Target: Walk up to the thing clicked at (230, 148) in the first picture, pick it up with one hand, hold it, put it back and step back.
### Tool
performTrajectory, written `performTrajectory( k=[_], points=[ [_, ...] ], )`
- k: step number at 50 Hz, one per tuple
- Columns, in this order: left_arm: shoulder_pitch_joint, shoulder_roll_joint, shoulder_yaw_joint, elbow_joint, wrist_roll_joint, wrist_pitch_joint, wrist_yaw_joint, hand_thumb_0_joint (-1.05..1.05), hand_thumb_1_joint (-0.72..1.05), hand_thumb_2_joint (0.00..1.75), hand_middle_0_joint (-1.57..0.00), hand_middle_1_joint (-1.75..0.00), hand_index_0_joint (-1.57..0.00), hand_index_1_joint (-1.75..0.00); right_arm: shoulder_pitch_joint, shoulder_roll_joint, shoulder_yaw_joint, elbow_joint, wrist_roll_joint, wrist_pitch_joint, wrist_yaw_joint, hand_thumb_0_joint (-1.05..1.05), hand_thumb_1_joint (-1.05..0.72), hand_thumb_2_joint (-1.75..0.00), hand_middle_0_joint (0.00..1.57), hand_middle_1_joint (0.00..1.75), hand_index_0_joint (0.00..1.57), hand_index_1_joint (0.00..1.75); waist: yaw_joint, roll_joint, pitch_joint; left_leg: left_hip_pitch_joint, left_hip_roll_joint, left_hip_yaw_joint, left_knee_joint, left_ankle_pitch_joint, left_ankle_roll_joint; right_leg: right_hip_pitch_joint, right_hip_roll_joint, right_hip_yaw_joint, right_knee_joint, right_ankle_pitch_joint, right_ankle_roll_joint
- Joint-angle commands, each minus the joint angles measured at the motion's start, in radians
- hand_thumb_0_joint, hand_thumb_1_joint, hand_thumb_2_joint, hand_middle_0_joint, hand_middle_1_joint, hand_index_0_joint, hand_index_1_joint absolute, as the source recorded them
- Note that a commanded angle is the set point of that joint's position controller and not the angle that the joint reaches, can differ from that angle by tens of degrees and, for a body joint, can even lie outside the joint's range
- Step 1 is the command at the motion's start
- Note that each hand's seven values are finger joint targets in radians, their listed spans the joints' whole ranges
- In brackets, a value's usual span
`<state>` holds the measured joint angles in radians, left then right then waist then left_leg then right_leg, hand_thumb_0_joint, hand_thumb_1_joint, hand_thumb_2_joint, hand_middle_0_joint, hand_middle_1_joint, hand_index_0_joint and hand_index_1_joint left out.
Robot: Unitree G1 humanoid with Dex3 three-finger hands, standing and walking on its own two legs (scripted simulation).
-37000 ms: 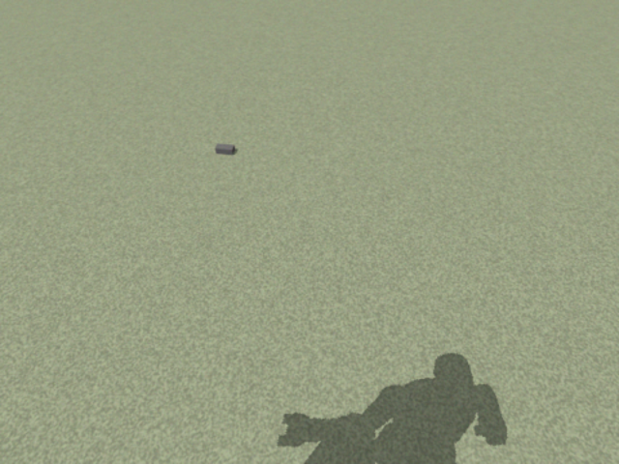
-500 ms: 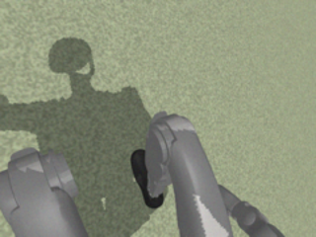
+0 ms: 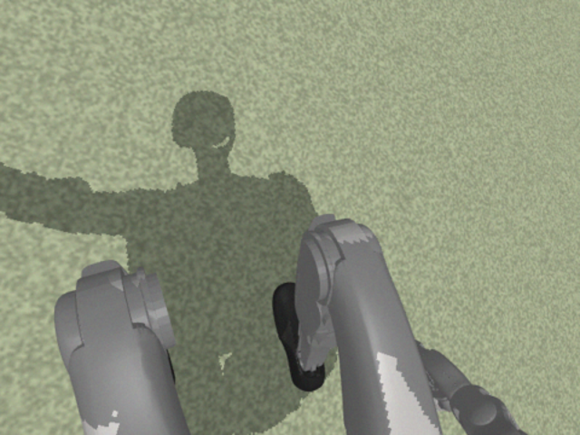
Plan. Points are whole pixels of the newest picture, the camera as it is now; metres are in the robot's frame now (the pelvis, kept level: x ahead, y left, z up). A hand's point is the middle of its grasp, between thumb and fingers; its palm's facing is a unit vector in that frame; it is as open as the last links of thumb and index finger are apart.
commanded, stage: settle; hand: left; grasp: from above
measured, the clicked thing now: out of the picture +0.42 +0.47 -0.21
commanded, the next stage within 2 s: lift in 0.22 s
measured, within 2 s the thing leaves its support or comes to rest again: neither
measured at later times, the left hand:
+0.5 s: hand out of the picture +0.41 +0.43 -0.11, palm faces -0.42 -0.13 -0.90, open 6.7 cm
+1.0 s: hand out of the picture +0.34 +0.39 +0.04, palm faces -0.41 -0.15 -0.90, open 5.3 cm
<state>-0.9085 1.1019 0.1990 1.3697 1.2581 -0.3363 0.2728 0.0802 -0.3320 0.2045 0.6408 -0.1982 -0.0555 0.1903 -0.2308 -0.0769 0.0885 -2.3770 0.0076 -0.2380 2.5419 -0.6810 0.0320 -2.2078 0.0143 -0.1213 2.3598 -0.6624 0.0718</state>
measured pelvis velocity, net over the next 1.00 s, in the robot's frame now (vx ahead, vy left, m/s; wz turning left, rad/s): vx -0.01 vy -0.01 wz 0.13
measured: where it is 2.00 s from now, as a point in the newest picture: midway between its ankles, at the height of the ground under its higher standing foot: (236, 382)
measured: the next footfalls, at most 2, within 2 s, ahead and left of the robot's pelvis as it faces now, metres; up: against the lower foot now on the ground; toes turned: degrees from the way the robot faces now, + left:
none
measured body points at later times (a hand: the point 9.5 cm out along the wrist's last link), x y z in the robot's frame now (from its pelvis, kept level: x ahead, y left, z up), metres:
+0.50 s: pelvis -0.01 +0.00 +0.02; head +0.22 +0.12 +0.39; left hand +0.42 +0.43 -0.06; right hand +0.11 -0.26 -0.07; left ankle +0.07 +0.12 -0.27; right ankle +0.12 -0.14 -0.27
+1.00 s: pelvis -0.01 -0.01 +0.12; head +0.17 +0.07 +0.52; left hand +0.36 +0.40 +0.10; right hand +0.16 -0.26 +0.01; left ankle +0.07 +0.12 -0.27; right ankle +0.12 -0.14 -0.27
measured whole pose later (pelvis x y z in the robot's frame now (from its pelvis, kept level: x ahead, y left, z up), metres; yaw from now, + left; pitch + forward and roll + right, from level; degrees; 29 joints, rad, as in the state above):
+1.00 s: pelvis -0.01 -0.01 +0.12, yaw +7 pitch +32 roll -9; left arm -0.54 0.81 0.17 0.79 1.01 -0.33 -0.04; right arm 0.12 -0.27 0.01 0.63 -0.03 0.08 0.07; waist -0.10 0.03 -0.14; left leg -2.05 0.03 -0.11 2.12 -0.63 0.02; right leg -1.95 -0.02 -0.05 2.02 -0.62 0.07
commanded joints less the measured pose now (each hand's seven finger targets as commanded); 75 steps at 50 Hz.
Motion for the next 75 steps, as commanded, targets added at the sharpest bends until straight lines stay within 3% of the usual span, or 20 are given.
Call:
performTrajectory(
  k=[1,8,15,16,17,18,19,25,27,35,38,42,52,54,59,60,63,64,69,75],
  points=[
    [-0.218,0.269,0.036,-0.213,-0.045,-0.012,-0.031,0.0,0.68,0.23,-0.94,-0.46,-1.03,-0.37,0.181,-0.302,-0.125,-0.01,0.023,0.026,-0.031,0.0,-0.89,-0.89,0.2,0.3,0.2,0.3,-0.016,0.459,-0.649,0.572,0.019,0.085,-0.319,0.178,-0.023,0.221,0.031,-0.099,-0.197,0.188,-0.099],
    [-0.245,0.313,0.101,-0.316,-0.054,-0.057,-0.057,0.0,0.74,0.26,-1.0,-0.43,-1.08,-0.36,0.168,-0.287,-0.134,-0.019,0.042,0.078,-0.054,0.0,-0.89,-0.89,0.2,0.3,0.2,0.3,0.019,0.482,-0.727,0.606,0.003,0.088,-0.329,0.214,-0.022,0.227,0.025,-0.089,-0.198,0.203,-0.105],
    [-0.246,0.265,0.067,-0.293,-0.037,-0.055,-0.063,0.0,0.76,0.33,-1.09,-0.44,-1.14,-0.39,0.181,-0.268,-0.141,-0.008,0.047,0.102,-0.064,0.0,-0.91,-0.91,0.2,0.3,0.2,0.3,0.008,0.487,-0.724,0.617,0.003,0.116,-0.357,0.211,-0.011,0.222,0.025,-0.08,-0.218,0.204,-0.101],
    [-0.249,0.262,0.064,-0.306,-0.042,-0.054,-0.067,0.0,0.74,0.25,-1.01,-0.42,-1.06,-0.32,0.185,-0.264,-0.144,-0.012,0.048,0.103,-0.065,0.0,-0.89,-0.89,0.2,0.3,0.2,0.3,0.013,0.478,-0.747,0.626,0.006,0.118,-0.365,0.202,-0.01,0.231,0.025,-0.077,-0.226,0.202,-0.103],
    [-0.229,0.254,0.061,-0.299,-0.044,-0.048,-0.071,0.0,0.73,0.28,-1.08,-0.4,-1.13,-0.36,0.186,-0.259,-0.147,-0.01,0.051,0.106,-0.067,0.0,-0.91,-0.91,0.2,0.3,0.2,0.3,0.021,0.474,-0.752,0.621,0.006,0.124,-0.372,0.201,-0.008,0.241,0.026,-0.074,-0.229,0.204,-0.102],
    [-0.237,0.255,0.066,-0.321,-0.055,-0.042,-0.075,0.0,0.72,0.2,-1.0,-0.38,-1.05,-0.29,0.186,-0.262,-0.153,-0.018,0.054,0.108,-0.069,0.0,-0.88,-0.89,0.2,0.3,0.2,0.3,0.023,0.474,-0.757,0.618,0.004,0.12,-0.385,0.175,-0.009,0.235,0.024,-0.075,-0.234,0.186,-0.104],
    [-0.237,0.248,0.061,-0.342,-0.063,-0.037,-0.084,0.0,0.73,0.25,-1.07,-0.38,-1.12,-0.33,0.188,-0.263,-0.159,-0.018,0.058,0.109,-0.07,0.0,-0.91,-0.91,0.2,0.3,0.2,0.3,0.029,0.489,-0.761,0.629,0.004,0.117,-0.401,0.173,-0.008,0.242,0.021,-0.076,-0.234,0.188,-0.099],
    [-0.193,0.208,0.064,-0.433,-0.136,0.017,-0.149,0.0,0.78,0.19,-1.08,-0.33,-1.14,-0.27,0.21,-0.258,-0.201,-0.029,0.088,0.119,-0.076,0.0,-0.9,-0.9,0.2,0.3,0.2,0.3,0.057,0.518,-0.843,0.749,0.012,0.078,-0.497,0.188,-0.012,0.236,0.012,-0.069,-0.245,0.201,-0.089],
    [-0.161,0.221,0.088,-0.466,-0.149,0.026,-0.17,0.0,0.77,0.19,-1.07,-0.32,-1.13,-0.25,0.21,-0.253,-0.211,-0.031,0.099,0.126,-0.08,0.0,-0.9,-0.9,0.2,0.3,0.2,0.3,0.077,0.507,-0.847,0.751,0.002,0.082,-0.51,0.202,-0.011,0.25,0.008,-0.058,-0.262,0.203,-0.093],
    [-0.075,0.151,0.087,-0.595,-0.213,-0.007,-0.252,0.0,0.84,0.16,-1.12,-0.28,-1.18,-0.22,0.203,-0.202,-0.247,-0.04,0.12,0.134,-0.099,0.0,-0.9,-0.9,0.2,0.3,0.2,0.3,0.093,0.446,-0.857,0.761,0.003,0.122,-0.588,0.15,-0.002,0.34,0.007,-0.013,-0.357,0.183,-0.099],
    [-0.01,0.137,0.102,-0.611,-0.232,-0.02,-0.26,0.0,0.86,0.12,-1.11,-0.29,-1.19,-0.21,0.205,-0.188,-0.254,-0.042,0.13,0.131,-0.11,0.0,-0.89,-0.9,0.2,0.3,0.2,0.3,0.114,0.377,-0.881,0.76,0.002,0.14,-0.61,0.128,0.007,0.401,0.01,-0.001,-0.41,0.177,-0.096],
    [0.031,0.069,0.062,-0.668,-0.254,-0.02,-0.273,0.0,0.82,0.09,-1.08,-0.26,-1.16,-0.18,0.18,-0.178,-0.265,-0.057,0.144,0.119,-0.125,0.0,-0.89,-0.9,0.2,0.3,0.2,0.3,0.116,0.365,-0.83,0.784,0.012,0.116,-0.705,0.026,0.007,0.412,0.011,-0.005,-0.461,0.119,-0.094],
    [0.162,0.024,0.075,-0.88,-0.306,0.054,-0.261,0.0,0.8,0.04,-1.02,-0.27,-1.12,-0.17,0.151,-0.156,-0.286,-0.077,0.187,0.098,-0.164,0.0,-0.89,-0.9,0.2,0.3,0.2,0.3,0.158,0.344,-0.866,0.991,0.017,0.113,-0.898,0.057,0.0,0.616,0.005,0.018,-0.63,0.146,-0.085],
    [0.205,-0.004,0.063,-0.93,-0.309,0.077,-0.261,0.0,0.81,0.03,-1.0,-0.28,-1.11,-0.17,0.147,-0.151,-0.29,-0.083,0.194,0.095,-0.173,0.0,-0.89,-0.89,0.2,0.3,0.2,0.3,0.164,0.345,-0.891,1.059,0.019,0.12,-0.94,0.086,-0.003,0.67,0.004,0.023,-0.675,0.164,-0.085],
    [0.306,-0.086,0.027,-0.98,-0.346,0.134,-0.259,0.0,0.78,0.03,-0.97,-0.32,-1.09,-0.2,0.128,-0.129,-0.289,-0.081,0.208,0.082,-0.2,0.0,-0.89,-0.89,0.2,0.3,0.2,0.3,0.163,0.292,-0.808,1.14,0.021,0.136,-1.071,0.051,-0.002,0.821,0.005,0.039,-0.831,0.137,-0.077],
    [0.322,-0.132,-0.014,-0.99,-0.352,0.145,-0.26,0.0,0.77,0.04,-0.96,-0.33,-1.08,-0.21,0.124,-0.119,-0.285,-0.084,0.21,0.077,-0.203,0.0,-0.89,-0.89,0.2,0.3,0.2,0.3,0.151,0.28,-0.775,1.143,0.02,0.145,-1.094,0.044,-0.001,0.854,0.005,0.043,-0.867,0.129,-0.076],
    [0.375,-0.141,-0.009,-0.998,-0.357,0.179,-0.253,0.0,0.78,0.04,-0.95,-0.35,-1.08,-0.22,0.113,-0.112,-0.282,-0.077,0.22,0.063,-0.217,0.0,-0.89,-0.89,0.2,0.3,0.2,0.3,0.165,0.256,-0.736,1.206,0.02,0.152,-1.168,0.039,-0.003,0.939,0.006,0.054,-0.947,0.119,-0.077],
    [0.379,-0.179,-0.044,-1.013,-0.352,0.184,-0.253,0.0,0.79,0.04,-0.96,-0.37,-1.09,-0.24,0.113,-0.106,-0.283,-0.076,0.22,0.058,-0.222,0.0,-0.89,-0.89,0.2,0.3,0.2,0.3,0.153,0.248,-0.717,1.227,0.021,0.157,-1.188,0.051,-0.004,0.961,0.006,0.057,-0.975,0.129,-0.078],
    [0.411,-0.222,-0.079,-0.957,-0.342,0.213,-0.23,0.0,0.84,0.0,-0.96,-0.41,-1.11,-0.25,0.11,-0.087,-0.27,-0.064,0.23,0.029,-0.242,0.0,-0.89,-0.9,0.2,0.3,0.2,0.3,0.15,0.194,-0.597,1.296,0.017,0.166,-1.304,0.058,-0.005,1.096,0.008,0.077,-1.118,0.123,-0.078],
    [0.373,-0.298,-0.138,-0.894,-0.316,0.222,-0.209,0.0,0.9,0.0,-0.96,-0.47,-1.14,-0.29,0.124,-0.083,-0.27,-0.044,0.23,-0.005,-0.254,0.0,-0.89,-0.9,0.2,0.3,0.2,0.3,0.148,0.221,-0.554,1.469,0.025,0.146,-1.462,0.081,-0.019,1.213,0.013,0.088,-1.237,0.159,-0.076]
  ],
)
